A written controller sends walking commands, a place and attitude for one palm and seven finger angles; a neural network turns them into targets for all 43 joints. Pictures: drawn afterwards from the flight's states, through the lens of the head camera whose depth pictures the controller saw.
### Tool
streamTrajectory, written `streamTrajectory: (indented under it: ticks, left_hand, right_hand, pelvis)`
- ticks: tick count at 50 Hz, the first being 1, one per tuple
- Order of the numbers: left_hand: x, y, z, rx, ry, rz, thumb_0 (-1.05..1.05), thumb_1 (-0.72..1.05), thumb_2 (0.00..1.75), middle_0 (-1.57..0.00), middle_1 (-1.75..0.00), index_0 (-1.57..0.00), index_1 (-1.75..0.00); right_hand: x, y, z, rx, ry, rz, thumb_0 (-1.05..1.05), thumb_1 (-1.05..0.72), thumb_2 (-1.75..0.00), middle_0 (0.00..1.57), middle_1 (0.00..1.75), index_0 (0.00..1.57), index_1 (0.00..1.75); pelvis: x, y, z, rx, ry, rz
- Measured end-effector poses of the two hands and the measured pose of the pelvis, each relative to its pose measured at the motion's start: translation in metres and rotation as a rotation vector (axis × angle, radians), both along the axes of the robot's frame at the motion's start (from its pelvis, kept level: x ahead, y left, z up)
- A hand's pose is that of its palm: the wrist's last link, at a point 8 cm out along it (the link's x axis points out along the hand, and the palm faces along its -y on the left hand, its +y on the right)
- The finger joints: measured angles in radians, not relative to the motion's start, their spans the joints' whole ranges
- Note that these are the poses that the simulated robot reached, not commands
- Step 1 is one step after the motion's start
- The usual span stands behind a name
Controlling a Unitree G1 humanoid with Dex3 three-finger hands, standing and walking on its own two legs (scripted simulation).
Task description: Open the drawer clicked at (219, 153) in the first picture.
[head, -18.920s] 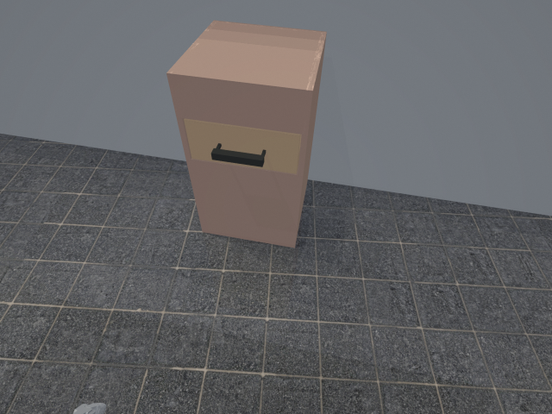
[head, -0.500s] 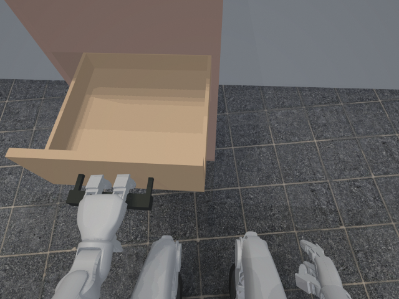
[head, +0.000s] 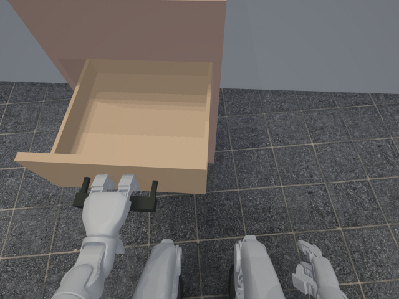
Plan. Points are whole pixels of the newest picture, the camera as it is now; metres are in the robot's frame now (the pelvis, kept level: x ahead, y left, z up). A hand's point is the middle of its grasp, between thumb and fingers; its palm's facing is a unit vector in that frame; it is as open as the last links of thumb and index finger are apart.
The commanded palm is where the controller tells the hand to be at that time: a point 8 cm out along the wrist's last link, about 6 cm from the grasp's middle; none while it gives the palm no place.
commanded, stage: lift the hand off the handle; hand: left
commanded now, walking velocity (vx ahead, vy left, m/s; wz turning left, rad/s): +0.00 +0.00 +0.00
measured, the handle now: (118, 192) +0.33 +0.20 -0.08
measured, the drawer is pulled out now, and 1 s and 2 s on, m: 0.29 0.28 0.28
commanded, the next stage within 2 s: draw the hand back to the body in 2.00 s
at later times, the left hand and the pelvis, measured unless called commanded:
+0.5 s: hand (113, 209) +0.29 +0.20 -0.05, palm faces -0.06 -0.08 -0.99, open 13.3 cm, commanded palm +0.28 +0.19 +0.02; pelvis +0.02 +0.00 +0.03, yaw -1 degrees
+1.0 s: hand (107, 204) +0.29 +0.19 +0.00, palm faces -0.04 -0.08 -1.00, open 13.4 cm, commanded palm +0.28 +0.19 +0.06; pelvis +0.03 -0.01 +0.06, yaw -1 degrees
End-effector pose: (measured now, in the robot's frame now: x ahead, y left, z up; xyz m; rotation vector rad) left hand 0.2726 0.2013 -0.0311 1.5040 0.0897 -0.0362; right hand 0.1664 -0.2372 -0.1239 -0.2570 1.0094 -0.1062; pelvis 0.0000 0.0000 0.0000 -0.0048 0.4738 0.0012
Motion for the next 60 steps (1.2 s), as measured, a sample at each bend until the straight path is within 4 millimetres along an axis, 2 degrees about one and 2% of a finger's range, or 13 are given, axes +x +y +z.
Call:
streamTrajectory:
  ticks: [12, 31, 60]
  left_hand:
    - [0.001, 0.000, 0.018, -0.009, -0.011, -0.009, 0.00, -0.49, 0.30, -0.32, -1.20, -0.42, -1.22]
    - [0.001, -0.003, 0.046, -0.007, -0.004, 0.011, 0.00, -0.49, 0.30, -0.32, -1.20, -0.43, -1.22]
    - [0.000, -0.010, 0.104, -0.014, -0.071, 0.043, 0.00, -0.49, 0.30, -0.32, -1.20, -0.36, -1.21]
  right_hand:
    - [0.004, -0.005, 0.020, -0.015, 0.000, -0.007, 0.01, -0.90, -0.90, 0.20, 0.30, 0.20, 0.30]
    - [0.022, -0.003, 0.047, 0.003, -0.031, 0.002, 0.01, -0.90, -0.90, 0.20, 0.30, 0.20, 0.30]
    - [0.032, -0.011, 0.088, 0.025, -0.083, 0.001, 0.01, -0.90, -0.90, 0.20, 0.30, 0.20, 0.30]
  pelvis:
    - [0.008, 0.001, 0.015, -0.004, -0.018, -0.005]
    - [0.022, -0.001, 0.038, -0.001, -0.051, -0.009]
    - [0.037, -0.007, 0.069, 0.008, -0.127, -0.019]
